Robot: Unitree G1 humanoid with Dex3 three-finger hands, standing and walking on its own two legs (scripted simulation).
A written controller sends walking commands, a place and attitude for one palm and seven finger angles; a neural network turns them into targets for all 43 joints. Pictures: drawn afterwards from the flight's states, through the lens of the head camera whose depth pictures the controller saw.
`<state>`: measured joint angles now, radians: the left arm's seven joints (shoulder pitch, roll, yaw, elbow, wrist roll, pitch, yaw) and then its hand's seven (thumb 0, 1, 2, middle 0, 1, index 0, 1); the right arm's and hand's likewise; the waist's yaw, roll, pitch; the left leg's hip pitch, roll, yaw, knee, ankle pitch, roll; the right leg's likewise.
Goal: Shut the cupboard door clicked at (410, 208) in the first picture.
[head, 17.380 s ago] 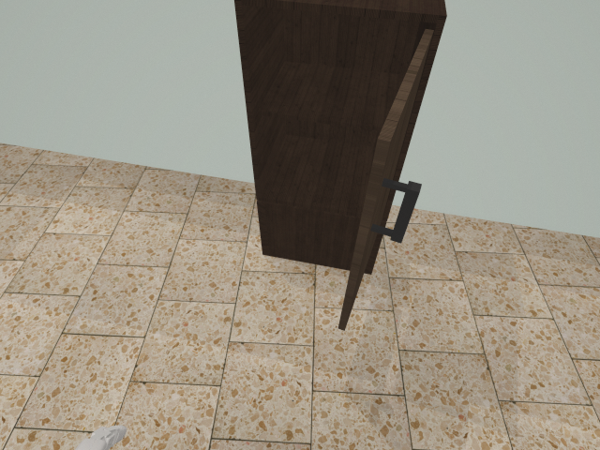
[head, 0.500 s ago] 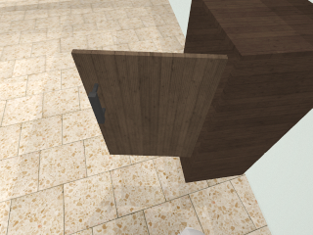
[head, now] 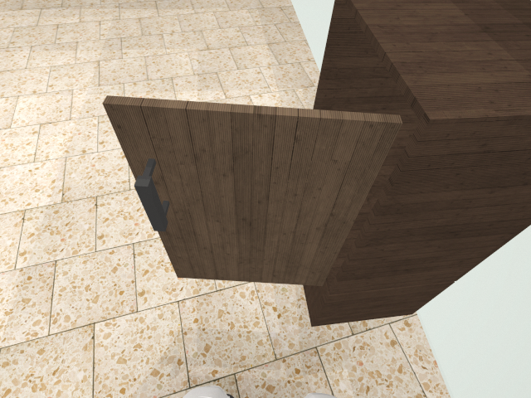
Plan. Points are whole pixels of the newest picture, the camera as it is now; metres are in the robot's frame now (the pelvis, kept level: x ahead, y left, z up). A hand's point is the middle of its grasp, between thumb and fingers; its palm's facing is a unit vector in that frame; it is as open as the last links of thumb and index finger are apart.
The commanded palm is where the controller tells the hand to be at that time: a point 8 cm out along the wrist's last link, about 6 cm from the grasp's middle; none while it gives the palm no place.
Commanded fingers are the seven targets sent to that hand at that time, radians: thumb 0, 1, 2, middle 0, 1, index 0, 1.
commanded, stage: come to a stop and stand still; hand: left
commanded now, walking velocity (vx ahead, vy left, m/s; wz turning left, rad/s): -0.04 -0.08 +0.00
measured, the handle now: (155, 196) +0.41 +0.23 +0.02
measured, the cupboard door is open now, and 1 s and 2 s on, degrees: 80 80 80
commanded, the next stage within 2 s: look again from close up in 0.50 s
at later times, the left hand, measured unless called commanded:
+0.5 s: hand out of the picture -0.03 +0.11 -0.17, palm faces +0.01 -0.99 -0.13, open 7.4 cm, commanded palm none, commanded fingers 0.00 0.90 0.90 -0.20 -0.30 -0.20 -0.30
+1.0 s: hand out of the picture +0.00 +0.19 -0.18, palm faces +0.00 -0.98 -0.18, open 7.4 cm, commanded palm none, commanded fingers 0.00 0.90 0.90 -0.20 -0.30 -0.20 -0.30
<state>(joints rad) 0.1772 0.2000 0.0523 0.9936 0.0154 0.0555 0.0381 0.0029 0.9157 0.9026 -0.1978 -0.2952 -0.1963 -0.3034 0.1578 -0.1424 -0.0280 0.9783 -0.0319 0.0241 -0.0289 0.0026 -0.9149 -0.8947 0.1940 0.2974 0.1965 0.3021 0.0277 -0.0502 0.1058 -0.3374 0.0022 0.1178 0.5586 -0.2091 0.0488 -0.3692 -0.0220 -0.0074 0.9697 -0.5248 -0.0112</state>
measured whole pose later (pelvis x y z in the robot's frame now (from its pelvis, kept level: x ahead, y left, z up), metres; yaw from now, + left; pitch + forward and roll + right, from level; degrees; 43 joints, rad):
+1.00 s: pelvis -0.02 +0.02 +0.00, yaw +0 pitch -1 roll -1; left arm 0.31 0.17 0.00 1.00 0.02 0.00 0.05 0.00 0.91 0.90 -0.20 -0.30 -0.20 -0.30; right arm 0.29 -0.15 -0.01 1.03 -0.02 0.02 -0.01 0.02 -0.93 -0.89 0.20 0.30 0.20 0.30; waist -0.01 -0.02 0.05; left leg -0.36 0.00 0.07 0.57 -0.19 0.06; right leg -0.13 -0.03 -0.05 0.54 -0.39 0.01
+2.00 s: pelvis -0.02 +0.03 -0.08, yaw +1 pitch +12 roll -4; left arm 0.54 0.25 0.12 -0.16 -0.29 -0.22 -0.16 0.02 0.90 0.90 -0.79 -0.94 -0.79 -0.95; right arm 0.29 -0.18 0.04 0.52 0.05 -0.20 -0.06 0.02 -0.90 -0.89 0.20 0.30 0.20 0.30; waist 0.00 0.05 -0.14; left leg -0.93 -0.02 0.00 1.14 -0.42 0.07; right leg -0.79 0.08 -0.06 1.10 -0.53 -0.03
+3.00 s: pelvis +0.00 +0.03 -0.05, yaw +2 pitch +10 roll -3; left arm 0.41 0.28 0.14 -0.10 -0.28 -0.34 -0.18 0.02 0.90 0.90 -1.30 -1.50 -1.29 -1.50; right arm 0.28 -0.25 0.04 0.50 0.03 -0.16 -0.04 0.01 -0.90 -0.89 0.20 0.30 0.20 0.30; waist -0.01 0.03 -0.11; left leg -0.80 -0.03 -0.01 1.03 -0.41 0.07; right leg -0.65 0.07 -0.05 0.98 -0.51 -0.03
